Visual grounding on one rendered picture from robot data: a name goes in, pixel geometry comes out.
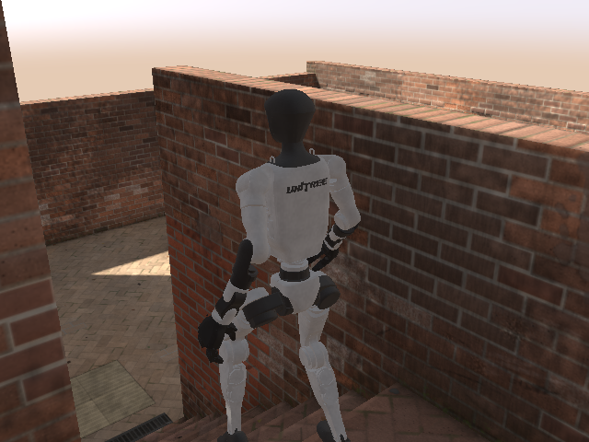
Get stairs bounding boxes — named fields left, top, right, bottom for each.
left=135, top=390, right=367, bottom=442

